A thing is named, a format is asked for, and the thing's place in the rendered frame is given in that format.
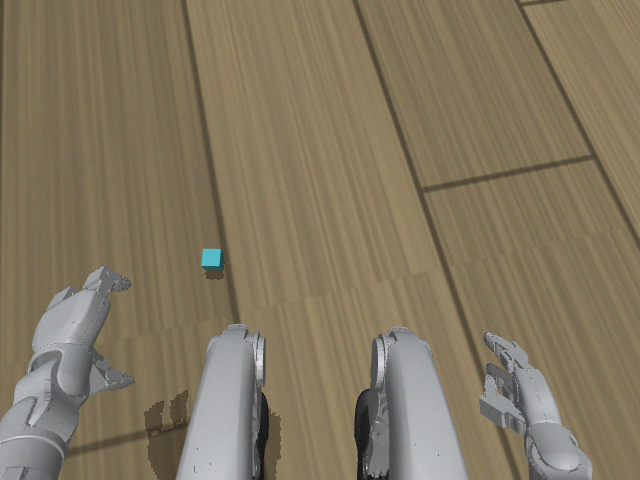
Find right robot arm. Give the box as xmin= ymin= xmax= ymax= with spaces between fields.
xmin=524 ymin=423 xmax=592 ymax=480

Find right robot foot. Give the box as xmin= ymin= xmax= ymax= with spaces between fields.
xmin=354 ymin=389 xmax=389 ymax=480

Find left robot foot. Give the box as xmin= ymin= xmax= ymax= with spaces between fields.
xmin=253 ymin=391 xmax=269 ymax=480

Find right robot hand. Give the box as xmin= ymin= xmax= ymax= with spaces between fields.
xmin=479 ymin=332 xmax=563 ymax=438

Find cube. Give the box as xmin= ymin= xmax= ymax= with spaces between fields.
xmin=201 ymin=249 xmax=224 ymax=270

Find left robot arm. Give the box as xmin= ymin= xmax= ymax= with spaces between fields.
xmin=0 ymin=343 xmax=93 ymax=480

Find left robot hand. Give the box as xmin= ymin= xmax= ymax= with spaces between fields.
xmin=32 ymin=265 xmax=135 ymax=396

